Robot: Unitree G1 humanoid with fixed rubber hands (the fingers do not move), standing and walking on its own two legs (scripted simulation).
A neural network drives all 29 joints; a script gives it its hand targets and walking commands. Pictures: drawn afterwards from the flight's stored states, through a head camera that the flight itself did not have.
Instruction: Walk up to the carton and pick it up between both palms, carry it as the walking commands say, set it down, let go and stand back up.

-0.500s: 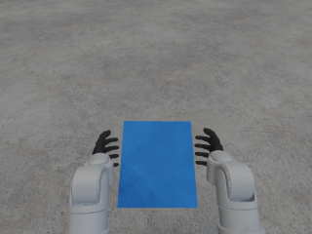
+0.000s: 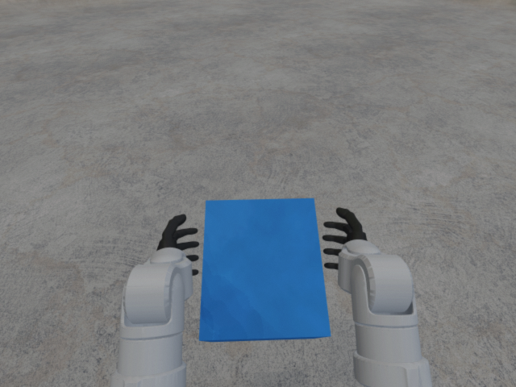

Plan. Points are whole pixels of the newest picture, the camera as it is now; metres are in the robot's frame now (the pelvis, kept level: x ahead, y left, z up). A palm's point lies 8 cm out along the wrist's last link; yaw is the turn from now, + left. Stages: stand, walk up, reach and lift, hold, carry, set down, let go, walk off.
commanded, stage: carry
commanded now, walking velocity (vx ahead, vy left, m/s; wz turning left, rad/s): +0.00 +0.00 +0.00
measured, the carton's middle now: (261, 271) +0.33 +0.00 +0.01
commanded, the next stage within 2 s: none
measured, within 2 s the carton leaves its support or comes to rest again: neither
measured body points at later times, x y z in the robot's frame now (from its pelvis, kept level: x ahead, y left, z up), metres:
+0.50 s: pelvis -0.03 -0.05 +0.01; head -0.04 -0.06 +0.46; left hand +0.27 +0.09 +0.10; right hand +0.27 -0.19 +0.10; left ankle -0.02 +0.07 -0.72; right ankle +0.02 -0.13 -0.73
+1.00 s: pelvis -0.05 +0.00 +0.00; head -0.08 +0.01 +0.45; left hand +0.25 +0.14 +0.09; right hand +0.25 -0.13 +0.10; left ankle -0.03 +0.06 -0.73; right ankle +0.02 -0.13 -0.73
